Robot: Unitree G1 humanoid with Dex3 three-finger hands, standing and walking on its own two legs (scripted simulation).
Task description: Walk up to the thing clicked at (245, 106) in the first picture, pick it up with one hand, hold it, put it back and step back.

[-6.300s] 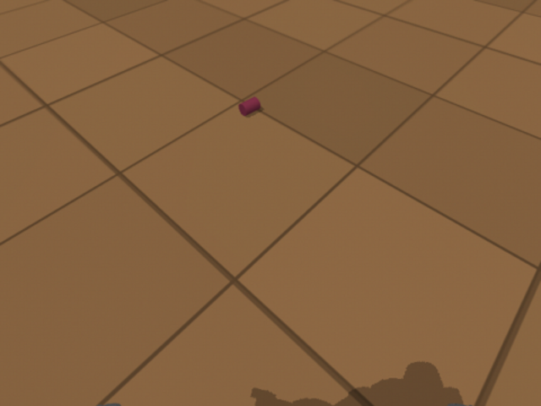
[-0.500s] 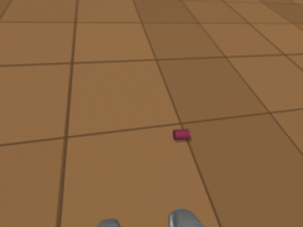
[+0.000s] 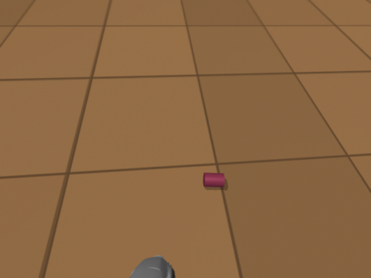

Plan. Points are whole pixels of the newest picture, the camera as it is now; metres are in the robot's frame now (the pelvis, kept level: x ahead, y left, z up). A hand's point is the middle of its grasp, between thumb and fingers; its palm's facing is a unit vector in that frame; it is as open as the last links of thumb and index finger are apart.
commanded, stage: walk up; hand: left
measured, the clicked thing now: (213, 179) +0.69 -0.12 -0.71
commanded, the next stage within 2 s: none
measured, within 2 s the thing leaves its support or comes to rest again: neither
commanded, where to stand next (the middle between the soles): +0.32 -0.35 m, yaw +4 degrees
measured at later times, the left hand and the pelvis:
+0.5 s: hand (159, 250) +0.18 +0.09 -0.14, palm faces -0.01 -0.92 -0.38, open 7.4 cm; pelvis +0.10 -0.20 -0.01, yaw -1 degrees
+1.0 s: hand (223, 219) +0.28 -0.07 -0.16, palm faces -0.06 -0.94 -0.34, open 7.4 cm; pelvis +0.19 -0.36 -0.01, yaw -1 degrees
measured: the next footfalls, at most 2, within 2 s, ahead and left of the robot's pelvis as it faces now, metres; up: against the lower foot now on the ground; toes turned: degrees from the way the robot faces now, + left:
right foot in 0.38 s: +0.18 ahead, -0.34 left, +0.00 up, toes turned -5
left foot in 0.68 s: +0.30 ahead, -0.20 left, +0.00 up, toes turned +3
